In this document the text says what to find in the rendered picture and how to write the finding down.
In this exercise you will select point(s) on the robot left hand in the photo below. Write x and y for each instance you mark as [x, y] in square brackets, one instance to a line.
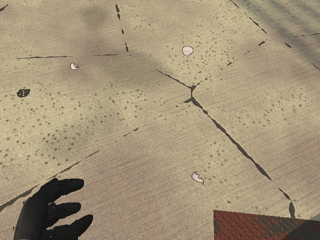
[38, 214]

